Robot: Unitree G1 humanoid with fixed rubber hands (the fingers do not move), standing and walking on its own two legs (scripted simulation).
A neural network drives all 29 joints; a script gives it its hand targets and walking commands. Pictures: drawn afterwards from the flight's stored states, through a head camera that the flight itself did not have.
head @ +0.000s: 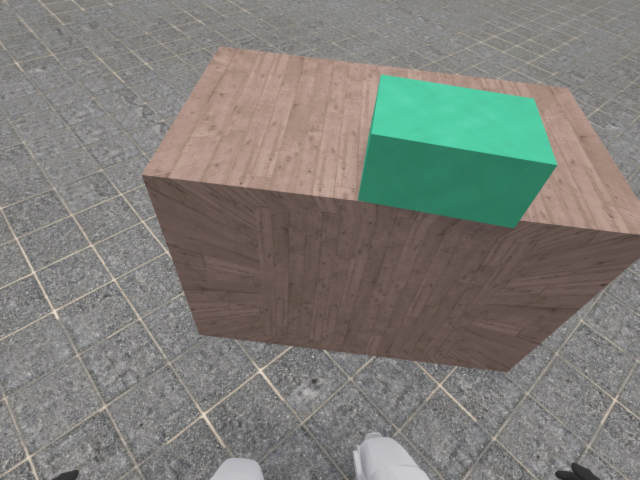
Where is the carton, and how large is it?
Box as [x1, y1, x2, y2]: [358, 74, 556, 227]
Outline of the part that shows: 381,74 368,137 358,200 514,227 556,166 556,162 534,100 532,98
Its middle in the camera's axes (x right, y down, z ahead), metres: +0.24 -0.18 +0.75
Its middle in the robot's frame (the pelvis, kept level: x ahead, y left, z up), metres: +0.68 -0.21 +0.02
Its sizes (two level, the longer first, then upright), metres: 0.301 0.209 0.152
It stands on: a pedestal, 0.68 m high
